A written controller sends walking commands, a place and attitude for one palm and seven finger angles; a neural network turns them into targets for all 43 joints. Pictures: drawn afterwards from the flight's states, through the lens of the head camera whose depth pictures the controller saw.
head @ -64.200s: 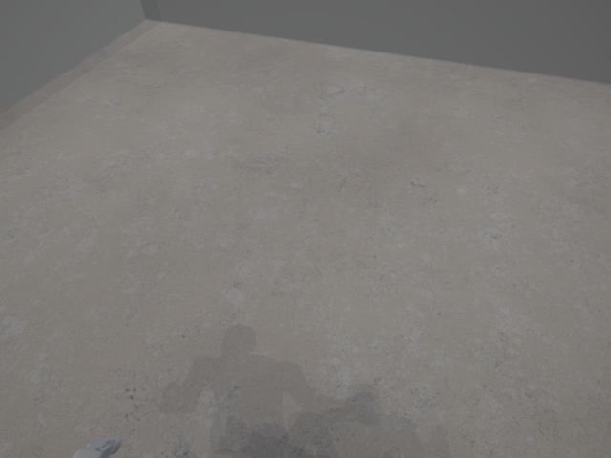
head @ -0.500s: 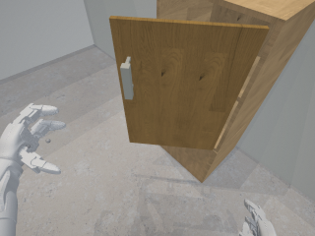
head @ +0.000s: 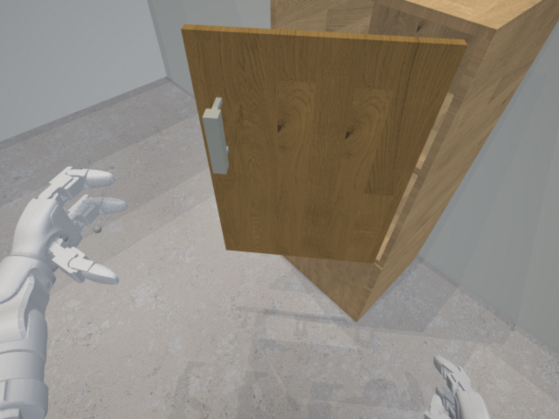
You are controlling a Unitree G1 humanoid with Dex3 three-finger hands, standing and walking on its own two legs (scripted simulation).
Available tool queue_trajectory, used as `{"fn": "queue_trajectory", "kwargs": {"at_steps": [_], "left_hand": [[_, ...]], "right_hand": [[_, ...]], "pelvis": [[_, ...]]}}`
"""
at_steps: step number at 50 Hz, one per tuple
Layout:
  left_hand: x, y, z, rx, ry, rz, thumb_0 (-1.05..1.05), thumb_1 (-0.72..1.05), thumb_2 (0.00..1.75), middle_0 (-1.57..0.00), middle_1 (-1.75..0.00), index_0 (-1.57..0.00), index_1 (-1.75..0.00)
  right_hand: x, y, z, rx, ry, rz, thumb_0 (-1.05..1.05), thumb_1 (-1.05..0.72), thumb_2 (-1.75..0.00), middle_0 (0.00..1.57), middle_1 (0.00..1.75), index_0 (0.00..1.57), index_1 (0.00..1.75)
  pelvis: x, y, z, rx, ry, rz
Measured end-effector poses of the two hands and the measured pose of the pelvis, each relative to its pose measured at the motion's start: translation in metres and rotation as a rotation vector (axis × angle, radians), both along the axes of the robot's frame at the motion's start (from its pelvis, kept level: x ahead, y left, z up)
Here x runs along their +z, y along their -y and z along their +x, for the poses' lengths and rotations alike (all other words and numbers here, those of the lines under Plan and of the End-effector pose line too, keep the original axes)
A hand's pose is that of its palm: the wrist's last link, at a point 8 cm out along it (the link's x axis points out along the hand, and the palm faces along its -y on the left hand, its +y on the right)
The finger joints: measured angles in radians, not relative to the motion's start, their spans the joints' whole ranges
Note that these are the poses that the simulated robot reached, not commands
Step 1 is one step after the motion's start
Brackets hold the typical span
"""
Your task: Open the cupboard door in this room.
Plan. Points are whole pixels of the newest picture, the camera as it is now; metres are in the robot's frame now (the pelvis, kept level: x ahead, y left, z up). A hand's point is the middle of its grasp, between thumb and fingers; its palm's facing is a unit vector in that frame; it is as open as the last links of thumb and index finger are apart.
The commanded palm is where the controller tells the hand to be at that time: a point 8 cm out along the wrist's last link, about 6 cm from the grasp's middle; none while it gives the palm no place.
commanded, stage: move the hooked fingers beside the handle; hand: left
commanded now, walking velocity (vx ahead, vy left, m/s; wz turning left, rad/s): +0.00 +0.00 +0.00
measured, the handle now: (219, 135) +0.55 +0.15 +0.09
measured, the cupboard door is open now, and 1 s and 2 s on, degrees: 41 41 41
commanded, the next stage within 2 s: none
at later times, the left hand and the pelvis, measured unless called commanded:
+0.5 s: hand (123, 194) +0.40 +0.26 +0.10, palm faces -0.02 -1.00 +0.00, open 14.0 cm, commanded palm +0.37 +0.31 +0.11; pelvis +0.01 +0.01 +0.00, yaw -2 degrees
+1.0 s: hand (154, 166) +0.45 +0.23 +0.11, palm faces -0.04 -1.00 +0.01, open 14.0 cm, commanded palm +0.44 +0.28 +0.10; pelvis +0.00 +0.02 -0.01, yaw -2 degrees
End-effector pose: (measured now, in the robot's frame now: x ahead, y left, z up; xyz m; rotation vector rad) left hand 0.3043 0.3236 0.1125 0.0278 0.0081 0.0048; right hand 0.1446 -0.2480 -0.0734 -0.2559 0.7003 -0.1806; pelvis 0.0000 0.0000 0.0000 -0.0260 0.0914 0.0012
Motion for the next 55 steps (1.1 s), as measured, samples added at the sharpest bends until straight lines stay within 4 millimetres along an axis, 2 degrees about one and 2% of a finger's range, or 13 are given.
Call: {"fn": "queue_trajectory", "kwargs": {"at_steps": [7, 17, 27, 40, 47, 55], "left_hand": [[0.000, 0.003, 0.027, -0.011, -0.007, -0.013, -0.01, -0.50, 0.30, -0.30, -1.20, -0.30, -1.20], [-0.005, 0.005, 0.053, -0.019, 0.001, -0.022, -0.01, -0.50, 0.30, -0.30, -1.20, -0.30, -1.20], [-0.008, 0.008, 0.076, -0.029, 0.005, -0.032, -0.01, -0.50, 0.30, -0.30, -1.20, -0.30, -1.20], [-0.007, 0.022, 0.105, -0.043, 0.006, -0.041, -0.01, -0.50, 0.30, -0.30, -1.20, -0.30, -1.20], [-0.005, 0.033, 0.123, -0.048, 0.014, -0.043, -0.01, -0.50, 0.30, -0.30, -1.20, -0.30, -1.20], [-0.006, 0.045, 0.142, -0.039, 0.009, -0.037, -0.01, -0.50, 0.30, -0.30, -1.20, -0.30, -1.20]], "right_hand": [[-0.006, 0.011, -0.021, -0.047, -0.062, -0.004, 0.01, -0.91, -0.90, 0.21, 0.30, 0.20, 0.30], [-0.014, 0.020, -0.051, -0.102, -0.178, -0.021, 0.01, -0.91, -0.90, 0.20, 0.30, 0.20, 0.30], [-0.016, 0.012, -0.060, -0.126, -0.221, -0.017, 0.01, -0.91, -0.90, 0.20, 0.30, 0.20, 0.30], [-0.022, -0.004, -0.069, -0.120, -0.278, -0.007, 0.01, -0.91, -0.90, 0.21, 0.30, 0.20, 0.30], [-0.026, -0.005, -0.089, -0.141, -0.338, -0.003, 0.01, -0.91, -0.90, 0.21, 0.30, 0.20, 0.30], [-0.034, -0.002, -0.123, -0.176, -0.435, -0.003, 0.00, -0.91, -0.90, 0.21, 0.30, 0.20, 0.30]], "pelvis": [[-0.001, 0.002, 0.003, -0.016, -0.020, 0.002], [-0.002, -0.001, 0.007, -0.028, -0.050, -0.001], [-0.003, -0.009, 0.009, -0.034, -0.068, -0.006], [-0.005, -0.020, 0.006, -0.026, -0.084, -0.013], [-0.007, -0.023, 0.003, -0.030, -0.097, -0.014], [-0.011, -0.022, -0.001, -0.031, -0.118, -0.015]]}}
